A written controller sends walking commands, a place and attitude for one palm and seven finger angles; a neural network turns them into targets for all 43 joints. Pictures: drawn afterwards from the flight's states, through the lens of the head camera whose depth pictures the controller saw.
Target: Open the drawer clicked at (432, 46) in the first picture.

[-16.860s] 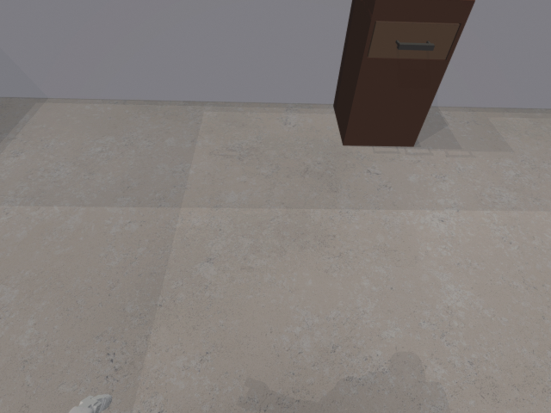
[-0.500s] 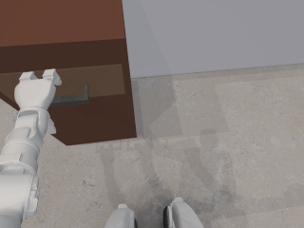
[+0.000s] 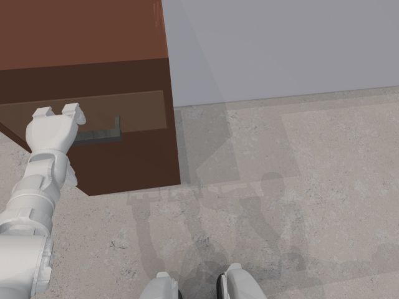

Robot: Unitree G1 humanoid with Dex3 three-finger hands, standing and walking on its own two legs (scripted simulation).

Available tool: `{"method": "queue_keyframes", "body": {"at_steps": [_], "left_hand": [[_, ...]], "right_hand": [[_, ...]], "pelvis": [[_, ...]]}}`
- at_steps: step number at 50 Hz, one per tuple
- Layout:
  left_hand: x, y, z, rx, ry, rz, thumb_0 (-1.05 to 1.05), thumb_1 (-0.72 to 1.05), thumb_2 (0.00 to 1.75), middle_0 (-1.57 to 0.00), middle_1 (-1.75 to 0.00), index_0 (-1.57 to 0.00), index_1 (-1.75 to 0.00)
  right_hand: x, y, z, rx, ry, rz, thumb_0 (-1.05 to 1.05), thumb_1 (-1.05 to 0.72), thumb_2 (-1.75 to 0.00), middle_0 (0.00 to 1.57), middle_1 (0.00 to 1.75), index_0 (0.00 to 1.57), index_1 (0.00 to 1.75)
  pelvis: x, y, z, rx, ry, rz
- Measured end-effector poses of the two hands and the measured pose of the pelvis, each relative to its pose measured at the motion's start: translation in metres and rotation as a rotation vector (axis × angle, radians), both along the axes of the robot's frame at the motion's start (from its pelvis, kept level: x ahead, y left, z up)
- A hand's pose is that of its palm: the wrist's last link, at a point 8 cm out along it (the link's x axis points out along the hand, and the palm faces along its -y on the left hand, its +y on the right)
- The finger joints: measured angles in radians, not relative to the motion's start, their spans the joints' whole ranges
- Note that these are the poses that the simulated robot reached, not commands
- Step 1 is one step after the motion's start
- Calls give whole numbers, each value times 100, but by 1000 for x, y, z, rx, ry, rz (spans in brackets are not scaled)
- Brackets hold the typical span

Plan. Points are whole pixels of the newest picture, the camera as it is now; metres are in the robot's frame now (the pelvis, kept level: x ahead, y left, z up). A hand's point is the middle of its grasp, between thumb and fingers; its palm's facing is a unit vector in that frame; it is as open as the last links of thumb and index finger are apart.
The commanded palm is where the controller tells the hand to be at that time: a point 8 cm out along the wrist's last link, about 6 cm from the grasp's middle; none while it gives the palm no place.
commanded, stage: move the hooked fingers above the handle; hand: left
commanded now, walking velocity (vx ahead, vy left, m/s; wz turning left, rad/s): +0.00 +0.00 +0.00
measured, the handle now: (87, 130) +0.50 +0.27 -0.09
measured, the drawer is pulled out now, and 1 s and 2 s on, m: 0.00 0.00 0.00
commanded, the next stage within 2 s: lower the fingers behind the handle in 1.60 s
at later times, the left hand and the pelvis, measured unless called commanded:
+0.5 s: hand (73, 141) +0.44 +0.27 -0.03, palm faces -0.17 -0.03 -0.99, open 13.8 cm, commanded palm +0.44 +0.26 +0.03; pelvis -0.01 -0.01 +0.00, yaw +0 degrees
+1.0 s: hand (73, 136) +0.45 +0.27 -0.03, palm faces -0.13 -0.03 -0.99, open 13.8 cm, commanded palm +0.45 +0.26 +0.03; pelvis +0.00 -0.01 +0.00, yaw +1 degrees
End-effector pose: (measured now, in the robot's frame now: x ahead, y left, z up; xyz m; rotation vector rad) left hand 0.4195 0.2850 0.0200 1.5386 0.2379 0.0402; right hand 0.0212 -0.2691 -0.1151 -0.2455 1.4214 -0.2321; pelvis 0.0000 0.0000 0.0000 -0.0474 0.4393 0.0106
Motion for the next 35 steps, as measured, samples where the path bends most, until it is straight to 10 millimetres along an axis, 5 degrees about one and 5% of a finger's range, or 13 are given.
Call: {"method": "queue_keyframes", "body": {"at_steps": [14, 23, 35], "left_hand": [[25, -34, 14, -21, -135, -56, 0, -49, 30, -34, -123, -33, -122], [13, -16, 2, 18, 47, 23, 0, -49, 30, -33, -122, -33, -122], [24, -24, 2, -15, -90, -69, 0, -49, 30, -32, -121, -32, -120]], "right_hand": [[13, -2, 0, -13, -44, 20, 0, -91, -90, 20, 30, 20, 30], [2, -1, 1, 8, -40, -1, 0, -91, -90, 20, 30, 20, 30], [-7, -20, -6, -46, 15, 12, 1, -91, -90, 20, 30, 20, 30]], "pelvis": [[-3, 0, -5, -10, 7, 21], [-6, -6, 1, 10, -7, 0], [-4, -12, -13, -1, 40, 19]]}}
